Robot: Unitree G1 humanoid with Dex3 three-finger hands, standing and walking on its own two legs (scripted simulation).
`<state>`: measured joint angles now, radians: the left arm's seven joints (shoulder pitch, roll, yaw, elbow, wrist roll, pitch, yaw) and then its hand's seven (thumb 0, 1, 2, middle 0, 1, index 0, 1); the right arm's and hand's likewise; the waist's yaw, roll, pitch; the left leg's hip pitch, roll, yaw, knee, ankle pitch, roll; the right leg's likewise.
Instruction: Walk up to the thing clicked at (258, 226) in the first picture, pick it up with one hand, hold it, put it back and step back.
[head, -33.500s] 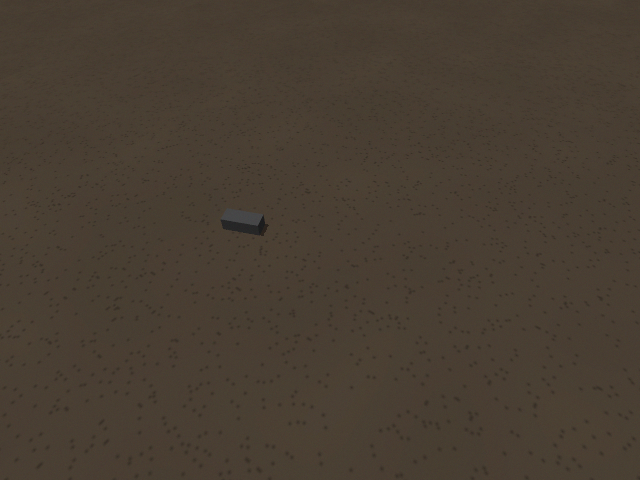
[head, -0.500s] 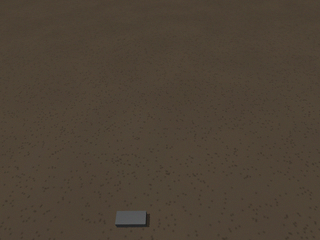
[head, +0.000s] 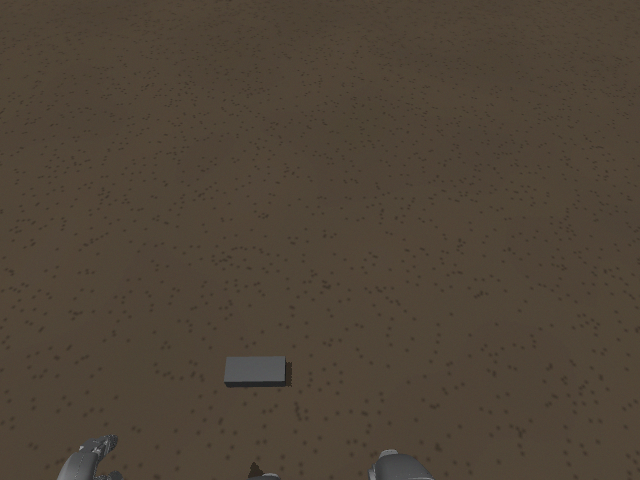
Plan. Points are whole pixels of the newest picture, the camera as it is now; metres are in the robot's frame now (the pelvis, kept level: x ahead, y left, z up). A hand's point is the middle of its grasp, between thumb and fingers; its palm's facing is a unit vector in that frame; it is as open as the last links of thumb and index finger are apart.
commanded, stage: step back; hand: left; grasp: from above
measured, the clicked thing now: (256, 371) +0.46 +0.17 -0.72
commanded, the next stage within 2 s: none
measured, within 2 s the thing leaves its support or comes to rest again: neither
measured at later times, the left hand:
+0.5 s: hand out of the picture +0.01 +0.24 -0.12, palm faces -0.08 -0.91 -0.40, open 7.4 cm
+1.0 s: hand out of the picture -0.15 +0.28 -0.14, palm faces -0.05 -0.92 -0.38, open 7.4 cm
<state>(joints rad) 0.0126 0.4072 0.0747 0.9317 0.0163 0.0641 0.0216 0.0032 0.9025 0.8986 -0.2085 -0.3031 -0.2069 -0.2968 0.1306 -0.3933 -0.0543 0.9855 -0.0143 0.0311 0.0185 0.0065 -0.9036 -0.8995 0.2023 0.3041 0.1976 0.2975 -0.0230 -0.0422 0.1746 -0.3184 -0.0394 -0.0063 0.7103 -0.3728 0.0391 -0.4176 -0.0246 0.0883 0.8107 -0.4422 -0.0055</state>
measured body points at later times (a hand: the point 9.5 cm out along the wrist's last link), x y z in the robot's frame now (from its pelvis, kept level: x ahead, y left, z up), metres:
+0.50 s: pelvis -0.10 -0.01 +0.01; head -0.05 -0.04 +0.46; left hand +0.01 +0.29 -0.10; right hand -0.02 -0.33 -0.12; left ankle -0.08 +0.11 -0.65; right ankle -0.10 -0.13 -0.72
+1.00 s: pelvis -0.25 +0.01 +0.01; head -0.20 +0.03 +0.46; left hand -0.14 +0.33 -0.12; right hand -0.15 -0.30 -0.09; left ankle -0.18 +0.11 -0.72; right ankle -0.30 -0.14 -0.64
